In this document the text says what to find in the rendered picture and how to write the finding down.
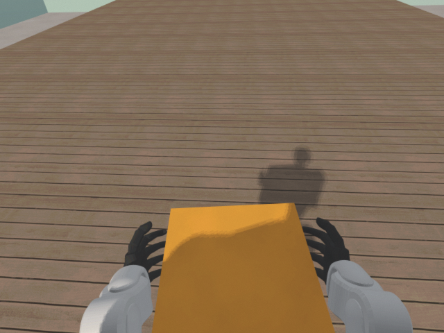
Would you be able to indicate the right robot hand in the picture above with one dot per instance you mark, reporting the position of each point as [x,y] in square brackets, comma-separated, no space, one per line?
[333,248]

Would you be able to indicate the robot left forearm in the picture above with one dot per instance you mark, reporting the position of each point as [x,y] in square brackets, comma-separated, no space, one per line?
[123,305]

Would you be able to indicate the robot right forearm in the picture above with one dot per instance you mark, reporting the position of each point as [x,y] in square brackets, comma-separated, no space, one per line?
[362,304]

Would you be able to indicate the left robot hand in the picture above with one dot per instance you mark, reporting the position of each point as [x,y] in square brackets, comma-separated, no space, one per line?
[138,252]

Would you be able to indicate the carton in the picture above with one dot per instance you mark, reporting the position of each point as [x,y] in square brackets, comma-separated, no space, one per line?
[239,269]

